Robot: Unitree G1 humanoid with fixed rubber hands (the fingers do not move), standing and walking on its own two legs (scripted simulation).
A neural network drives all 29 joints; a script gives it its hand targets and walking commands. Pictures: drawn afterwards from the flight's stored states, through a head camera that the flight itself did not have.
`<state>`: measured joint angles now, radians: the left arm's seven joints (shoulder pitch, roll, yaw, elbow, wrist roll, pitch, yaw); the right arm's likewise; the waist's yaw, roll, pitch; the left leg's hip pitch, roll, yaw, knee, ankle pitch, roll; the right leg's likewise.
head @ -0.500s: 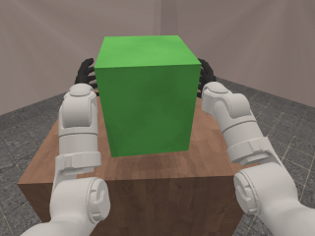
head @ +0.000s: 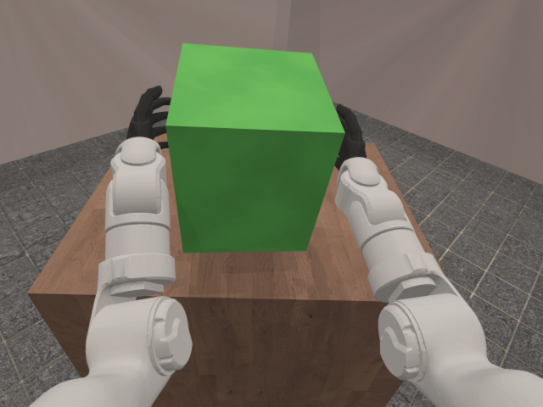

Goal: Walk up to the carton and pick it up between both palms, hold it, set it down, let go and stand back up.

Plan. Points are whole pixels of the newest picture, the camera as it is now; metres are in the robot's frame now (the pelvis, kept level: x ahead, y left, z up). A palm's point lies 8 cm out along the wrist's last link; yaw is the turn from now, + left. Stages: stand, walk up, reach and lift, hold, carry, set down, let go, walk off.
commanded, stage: set down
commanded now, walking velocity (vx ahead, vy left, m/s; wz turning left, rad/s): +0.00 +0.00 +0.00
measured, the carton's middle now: (247, 152) +0.44 +0.02 +0.21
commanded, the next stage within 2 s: none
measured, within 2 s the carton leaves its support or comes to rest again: neither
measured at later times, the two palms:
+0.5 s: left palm (161, 152) +0.41 +0.15 +0.22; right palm (353, 170) +0.39 -0.14 +0.20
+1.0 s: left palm (167, 171) +0.43 +0.15 +0.18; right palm (346, 185) +0.40 -0.14 +0.17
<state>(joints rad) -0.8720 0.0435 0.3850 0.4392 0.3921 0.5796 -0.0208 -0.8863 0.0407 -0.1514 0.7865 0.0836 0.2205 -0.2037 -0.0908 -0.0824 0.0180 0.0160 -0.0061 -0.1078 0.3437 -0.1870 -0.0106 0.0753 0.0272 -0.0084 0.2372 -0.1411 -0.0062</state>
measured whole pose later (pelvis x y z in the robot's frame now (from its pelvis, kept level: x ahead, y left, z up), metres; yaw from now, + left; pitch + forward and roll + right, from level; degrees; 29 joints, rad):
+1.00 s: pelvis +0.02 +0.00 +0.00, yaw -2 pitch -4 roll -1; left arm -0.88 0.04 0.36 0.78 0.30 0.33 0.08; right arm -0.84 0.06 -0.34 0.95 -0.09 0.05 -0.15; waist -0.04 -0.06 -0.03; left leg -0.07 0.00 -0.05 0.34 -0.20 0.00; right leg -0.03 0.02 -0.01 0.25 -0.15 0.00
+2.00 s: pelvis +0.03 +0.01 +0.00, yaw -3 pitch +4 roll -1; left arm -0.90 0.01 0.47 0.97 0.33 0.13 0.07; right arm -0.81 0.13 -0.62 0.95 -0.38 -0.06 -0.06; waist -0.01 -0.05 -0.06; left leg -0.21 0.01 0.01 0.33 -0.19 0.01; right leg -0.19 0.00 -0.02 0.27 -0.15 0.01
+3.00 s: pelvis +0.03 +0.01 +0.00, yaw -3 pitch +9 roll -1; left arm -0.90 0.00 0.55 1.08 0.36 -0.06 0.06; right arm -0.80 0.17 -0.72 0.94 -0.51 -0.18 -0.05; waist 0.00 -0.04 -0.07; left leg -0.31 0.01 0.04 0.34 -0.18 0.01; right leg -0.30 -0.01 -0.06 0.29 -0.15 0.00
